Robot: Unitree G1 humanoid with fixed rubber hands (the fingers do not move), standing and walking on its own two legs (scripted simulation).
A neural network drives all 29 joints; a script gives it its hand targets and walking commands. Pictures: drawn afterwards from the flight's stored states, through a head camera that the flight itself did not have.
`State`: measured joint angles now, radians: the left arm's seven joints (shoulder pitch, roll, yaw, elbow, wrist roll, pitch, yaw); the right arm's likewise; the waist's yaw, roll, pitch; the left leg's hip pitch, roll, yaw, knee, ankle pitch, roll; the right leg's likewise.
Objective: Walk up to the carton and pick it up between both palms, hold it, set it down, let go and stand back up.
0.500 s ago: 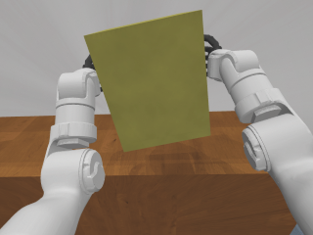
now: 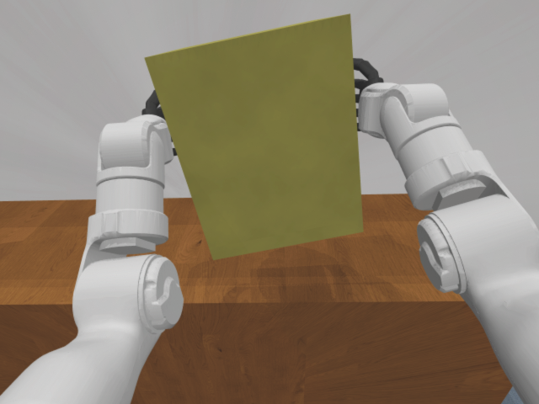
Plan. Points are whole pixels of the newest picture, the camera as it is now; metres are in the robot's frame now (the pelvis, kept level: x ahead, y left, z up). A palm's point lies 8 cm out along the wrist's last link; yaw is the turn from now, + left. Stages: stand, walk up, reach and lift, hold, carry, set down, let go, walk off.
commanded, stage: hold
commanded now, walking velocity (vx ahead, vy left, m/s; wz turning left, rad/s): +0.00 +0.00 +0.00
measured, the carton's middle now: (265, 132) +0.38 -0.01 +0.31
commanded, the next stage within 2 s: set down in 1.16 s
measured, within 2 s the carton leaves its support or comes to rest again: neither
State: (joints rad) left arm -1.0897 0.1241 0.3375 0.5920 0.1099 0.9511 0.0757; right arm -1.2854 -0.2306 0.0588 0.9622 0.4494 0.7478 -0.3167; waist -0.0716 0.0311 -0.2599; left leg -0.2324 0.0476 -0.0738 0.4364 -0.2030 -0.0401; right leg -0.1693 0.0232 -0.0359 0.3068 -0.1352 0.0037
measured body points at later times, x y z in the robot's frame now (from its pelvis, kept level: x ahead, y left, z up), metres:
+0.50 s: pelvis +0.00 +0.00 +0.00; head -0.10 +0.01 +0.44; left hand +0.39 +0.14 +0.32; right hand +0.38 -0.15 +0.34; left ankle +0.02 +0.14 -0.74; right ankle +0.02 -0.12 -0.75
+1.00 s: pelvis +0.00 +0.00 +0.00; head -0.10 +0.01 +0.44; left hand +0.39 +0.14 +0.32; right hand +0.38 -0.15 +0.34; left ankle +0.02 +0.14 -0.74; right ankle +0.02 -0.12 -0.75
